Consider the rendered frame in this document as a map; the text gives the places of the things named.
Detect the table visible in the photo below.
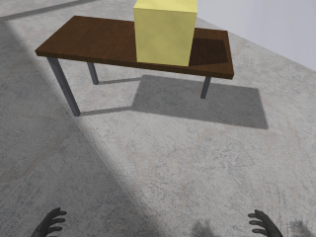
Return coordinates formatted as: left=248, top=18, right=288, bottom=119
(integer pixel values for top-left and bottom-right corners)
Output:
left=35, top=15, right=234, bottom=117

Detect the left robot hand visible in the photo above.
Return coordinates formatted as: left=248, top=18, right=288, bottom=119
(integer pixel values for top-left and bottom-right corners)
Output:
left=31, top=207, right=67, bottom=237

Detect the carton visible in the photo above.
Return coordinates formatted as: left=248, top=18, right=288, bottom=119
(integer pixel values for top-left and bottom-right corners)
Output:
left=133, top=0, right=198, bottom=66

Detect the right robot hand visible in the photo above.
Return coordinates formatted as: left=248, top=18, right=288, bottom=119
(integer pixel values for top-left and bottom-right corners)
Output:
left=248, top=209, right=283, bottom=237

